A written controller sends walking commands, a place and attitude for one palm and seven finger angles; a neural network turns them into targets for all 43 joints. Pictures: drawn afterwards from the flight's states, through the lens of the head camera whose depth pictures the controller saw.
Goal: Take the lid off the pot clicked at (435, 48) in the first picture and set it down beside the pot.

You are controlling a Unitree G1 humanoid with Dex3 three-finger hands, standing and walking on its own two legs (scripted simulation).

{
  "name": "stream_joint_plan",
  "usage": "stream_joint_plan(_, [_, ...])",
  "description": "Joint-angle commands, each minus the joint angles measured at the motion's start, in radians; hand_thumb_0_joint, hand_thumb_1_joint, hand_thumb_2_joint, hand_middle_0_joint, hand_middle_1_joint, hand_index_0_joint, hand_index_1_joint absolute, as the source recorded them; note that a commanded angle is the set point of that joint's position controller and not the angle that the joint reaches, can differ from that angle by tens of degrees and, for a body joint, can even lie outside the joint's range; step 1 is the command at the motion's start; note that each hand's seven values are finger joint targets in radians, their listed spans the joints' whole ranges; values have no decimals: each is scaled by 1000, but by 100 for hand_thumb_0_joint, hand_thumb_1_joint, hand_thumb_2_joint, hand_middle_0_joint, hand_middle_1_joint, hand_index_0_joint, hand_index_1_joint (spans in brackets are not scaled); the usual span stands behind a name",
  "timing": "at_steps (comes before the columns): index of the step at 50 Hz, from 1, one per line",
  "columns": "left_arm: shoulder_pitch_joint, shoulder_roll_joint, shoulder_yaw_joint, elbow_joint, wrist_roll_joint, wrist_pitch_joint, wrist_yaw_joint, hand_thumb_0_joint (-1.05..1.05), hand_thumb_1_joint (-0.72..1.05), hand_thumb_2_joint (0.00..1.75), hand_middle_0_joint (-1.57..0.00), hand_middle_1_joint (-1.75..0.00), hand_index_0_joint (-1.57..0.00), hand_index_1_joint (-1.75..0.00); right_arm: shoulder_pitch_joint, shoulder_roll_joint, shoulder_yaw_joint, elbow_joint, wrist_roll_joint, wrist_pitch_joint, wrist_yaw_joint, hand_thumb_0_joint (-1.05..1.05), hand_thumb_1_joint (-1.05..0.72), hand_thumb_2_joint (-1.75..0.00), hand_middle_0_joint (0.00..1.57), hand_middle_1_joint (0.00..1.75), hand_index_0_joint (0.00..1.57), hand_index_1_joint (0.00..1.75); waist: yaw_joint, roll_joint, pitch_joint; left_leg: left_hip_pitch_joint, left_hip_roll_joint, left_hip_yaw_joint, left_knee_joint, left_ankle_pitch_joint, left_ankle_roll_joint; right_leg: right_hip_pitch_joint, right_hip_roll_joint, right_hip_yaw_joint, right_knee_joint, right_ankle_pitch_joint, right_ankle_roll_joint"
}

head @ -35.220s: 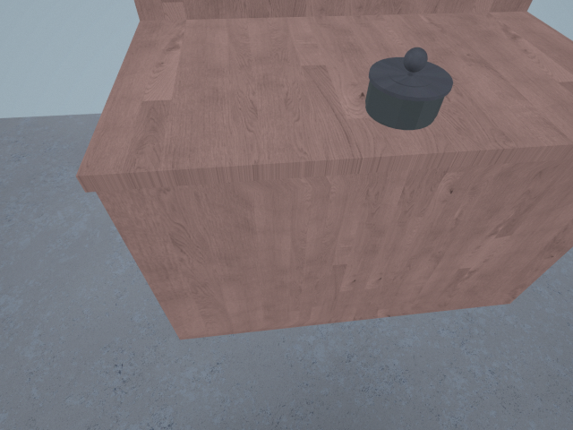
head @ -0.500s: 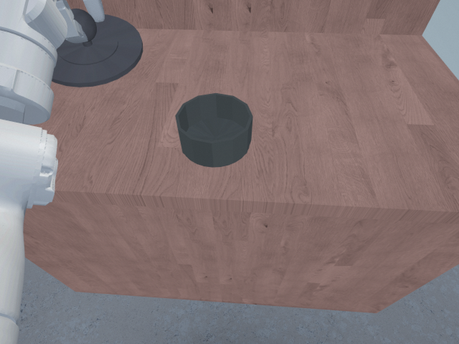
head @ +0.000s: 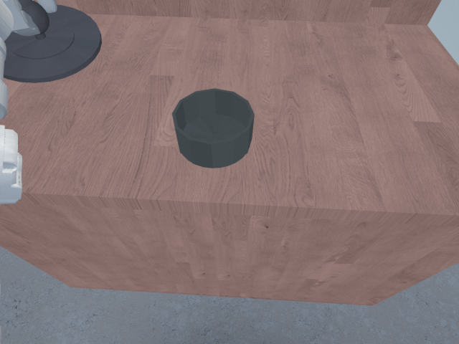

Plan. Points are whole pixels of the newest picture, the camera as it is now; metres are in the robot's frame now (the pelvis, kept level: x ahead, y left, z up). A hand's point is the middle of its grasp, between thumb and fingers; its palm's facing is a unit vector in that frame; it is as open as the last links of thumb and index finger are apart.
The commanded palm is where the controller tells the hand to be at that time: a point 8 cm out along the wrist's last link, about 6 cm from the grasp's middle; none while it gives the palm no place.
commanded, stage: move the lid sideways beside the pot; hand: left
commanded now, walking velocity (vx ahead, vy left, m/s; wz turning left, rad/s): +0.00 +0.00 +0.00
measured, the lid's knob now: (30, 17) +0.51 +0.27 +0.29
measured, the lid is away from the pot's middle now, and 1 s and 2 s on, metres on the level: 0.25 0.23 0.23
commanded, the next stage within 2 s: lower the lid onto the table in 0.04 s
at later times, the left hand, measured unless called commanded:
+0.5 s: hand (43, 28) +0.48 +0.24 +0.29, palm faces -0.23 -0.16 -0.96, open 7.5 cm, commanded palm +0.48 +0.24 +0.36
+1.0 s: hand (52, 54) +0.48 +0.24 +0.25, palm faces -0.30 -0.13 -0.95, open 7.5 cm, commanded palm +0.47 +0.24 +0.32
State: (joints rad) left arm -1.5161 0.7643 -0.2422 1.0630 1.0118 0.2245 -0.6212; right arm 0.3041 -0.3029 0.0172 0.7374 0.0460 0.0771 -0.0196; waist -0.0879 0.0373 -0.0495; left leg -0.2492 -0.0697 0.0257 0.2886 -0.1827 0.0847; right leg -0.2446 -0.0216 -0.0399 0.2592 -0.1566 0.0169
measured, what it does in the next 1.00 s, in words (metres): stands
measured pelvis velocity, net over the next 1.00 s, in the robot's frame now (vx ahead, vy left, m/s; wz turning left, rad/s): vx -0.01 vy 0.00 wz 0.00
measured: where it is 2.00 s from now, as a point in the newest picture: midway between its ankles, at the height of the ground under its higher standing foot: outside the picture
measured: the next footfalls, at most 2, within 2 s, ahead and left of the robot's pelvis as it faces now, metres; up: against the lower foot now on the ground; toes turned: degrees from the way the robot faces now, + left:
none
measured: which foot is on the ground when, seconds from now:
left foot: down 0.00-1.00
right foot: down 0.00-1.00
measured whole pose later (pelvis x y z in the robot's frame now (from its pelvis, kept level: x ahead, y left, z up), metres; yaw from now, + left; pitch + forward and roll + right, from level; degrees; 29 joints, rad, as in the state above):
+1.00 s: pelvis -0.01 +0.00 +0.00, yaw +0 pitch +7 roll -1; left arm -1.42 0.70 -0.23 1.12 0.98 0.24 -0.61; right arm 0.31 -0.30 0.01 0.74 0.05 0.09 -0.02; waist -0.10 0.04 -0.04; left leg -0.26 -0.06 0.03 0.33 -0.20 0.09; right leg -0.26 -0.02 -0.04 0.29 -0.17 0.02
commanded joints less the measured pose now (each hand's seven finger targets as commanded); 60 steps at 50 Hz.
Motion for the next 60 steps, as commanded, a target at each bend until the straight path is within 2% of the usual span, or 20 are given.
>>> stream_joint_plan(1, [-608, 204, 78, -229, 32, 7, 65, 0, 70, 95, -85, -111, -81, -106, 30, -162, -52, -82, -4, -21, 1, 0, -90, -90, 20, 30, 20, 30, -6, 60, -472, 377, 33, -82, 105, 752, -57, 31, 62, 17, 19, 276, -50])
stream_joint_plan(4, [-596, 143, 32, -292, 3, 14, 59, 0, 70, 95, -85, -111, -81, -106, 28, -165, -56, -92, 2, -16, 8, 0, -90, -90, 20, 30, 20, 30, -9, 85, -482, 397, 32, -79, 115, 805, -64, 29, 61, 12, 20, 308, -48])
stream_joint_plan(6, [-626, 215, 91, -342, 23, 12, 62, 0, 70, 95, -85, -111, -81, -106, 15, -159, -53, -106, -5, -17, 10, 0, -90, -90, 20, 30, 20, 30, 5, 91, -524, 415, 34, -86, 126, 863, -58, 42, 62, 24, 36, 318, -48])
stream_joint_plan(9, [-596, 113, 20, -265, 4, 73, 52, 0, 70, 95, -85, -111, -81, -106, 36, -165, -58, -88, 4, -21, 19, 0, -90, -90, 20, 30, 20, 30, -10, 95, -453, 402, 34, -91, 122, 866, -72, 16, 66, 9, 23, 316, -47])
stream_joint_plan(10, [-615, 179, 76, -274, 22, 82, 50, 0, 70, 95, -85, -111, -81, -106, 32, -163, -55, -91, -1, -19, 20, 0, -90, -90, 20, 30, 20, 30, -6, 52, -453, 379, 32, -92, 107, 815, -66, 24, 66, 17, 23, 303, -44])
stream_joint_plan(14, [-568, 142, 44, -239, 16, 98, 52, 0, 70, 95, -85, -111, -81, -106, 21, -167, -50, -100, 1, -13, 16, 0, -90, -90, 20, 30, 20, 30, -5, 36, -464, 351, 27, -79, 112, 784, -63, 53, 57, 10, 38, 331, -46])
stream_joint_plan(18, [-648, 213, 95, -266, 39, 95, 62, 0, 70, 95, -85, -111, -81, -106, 6, -155, -45, -111, -4, -15, 7, 0, -90, -90, 20, 30, 20, 30, 4, -7, -524, 345, 22, -77, 104, 709, -43, 94, 50, 23, 56, 318, -43])
stream_joint_plan(23, [-603, 221, 91, -112, 43, 88, 63, 0, 70, 95, -85, -111, -81, -106, 14, -156, -40, -93, -4, -5, -7, 0, -90, -90, 20, 30, 20, 30, -12, -71, -413, 246, 16, -57, 79, 519, -25, 93, 43, 24, 43, 272, -42])
stream_joint_plan(25, [-680, 253, 104, -215, 41, 64, 73, 0, 70, 95, -85, -111, -81, -106, 19, -158, -41, -105, -7, -10, -7, 0, -90, -90, 20, 30, 20, 30, -4, -1, -492, 270, 13, -59, 78, 545, -34, 119, 42, 34, 50, 286, -44])
stream_joint_plan(26, [-703, 198, 61, -213, 37, 58, 75, 0, 70, 95, -85, -111, -81, -106, 2, -146, -39, -109, -4, -16, -7, 0, -90, -90, 20, 30, 20, 30, -9, 36, -504, 304, 16, -64, 93, 578, -36, 91, 45, 29, 56, 278, -47])
stream_joint_plan(29, [-622, 117, 12, -139, 17, 61, 75, 0, 70, 95, -85, -111, -81, -106, 33, -154, -48, -91, 0, -21, -6, 0, -90, -90, 20, 30, 20, 30, -26, 64, -425, 317, 24, -68, 105, 601, -47, 27, 56, 16, 30, 263, -50])
stream_joint_plan(32, [-602, 221, 89, -115, 39, 50, 79, 0, 70, 95, -85, -111, -81, -106, 31, -159, -43, -86, -4, -10, -8, 0, -90, -90, 20, 30, 20, 30, -17, 12, -416, 252, 16, -60, 79, 469, -30, 75, 52, 23, 37, 232, -49])
stream_joint_plan(39, [-634, 102, 6, -289, -14, 16, 85, 0, 70, 95, -85, -111, -81, -106, 46, -159, -59, -90, 5, -42, -2, 0, -90, -90, 20, 30, 20, 30, -26, 150, -488, 401, 31, -87, 121, 670, -56, 9, 69, 16, 28, 254, -53])
stream_joint_plan(40, [-649, 166, 64, -325, -3, 10, 90, 0, 70, 95, -85, -111, -81, -106, 53, -158, -61, -87, -2, -45, 0, 0, -90, -90, 20, 30, 20, 30, -19, 132, -517, 408, 31, -98, 119, 675, -54, 22, 73, 24, 32, 249, -50])
stream_joint_plan(43, [-487, 141, 51, -99, 8, 29, 73, 0, 70, 95, -85, -111, -81, -106, 44, -160, -53, -71, 3, -17, -6, 0, -90, -90, 20, 30, 20, 30, -30, -3, -350, 255, 17, -70, 89, 488, -30, 25, 63, 9, 28, 222, -47])
stream_joint_plan(44, [-481, 116, 27, -110, -11, 26, 71, 0, 70, 95, -85, -111, -81, -106, 53, -171, -56, -69, 7, -13, -5, 0, -90, -90, 20, 30, 20, 30, -31, 21, -330, 238, 15, -64, 79, 474, -43, 29, 63, 3, 19, 225, -51])
stream_joint_plan(49, [-606, 165, 57, -252, -8, -13, 94, 0, 70, 95, -85, -111, -81, -106, 50, -165, -61, -83, -1, -23, -5, 0, -90, -90, 20, 30, 20, 30, -23, 98, -490, 341, 23, -79, 112, 605, -52, 42, 68, 15, 42, 265, -54])
stream_joint_plan(50, [-621, 237, 121, -292, 6, -23, 100, 0, 70, 95, -85, -111, -81, -106, 59, -165, -65, -88, -9, -26, -4, 0, -90, -90, 20, 30, 20, 30, -14, 71, -538, 354, 23, -84, 114, 611, -43, 66, 70, 28, 48, 269, -48])
stream_joint_plan(59, [-432, 145, 64, -104, -8, -9, 88, 0, 70, 95, -85, -111, -81, -106, 52, -170, -63, -95, 1, 14, 1, 0, -90, -90, 20, 30, 20, 30, -25, 18, -370, 248, 20, -64, 113, 555, -46, 24, 68, 7, 49, 263, -50])
stream_joint_plan(60, [-484, 230, 127, -159, 7, -17, 94, 0, 70, 95, -85, -111, -81, -106, 60, -172, -63, -95, -6, 18, 1, 0, -90, -90, 20, 30, 20, 30, -17, 10, -425, 255, 18, -65, 107, 550, -39, 56, 66, 19, 57, 274, -47])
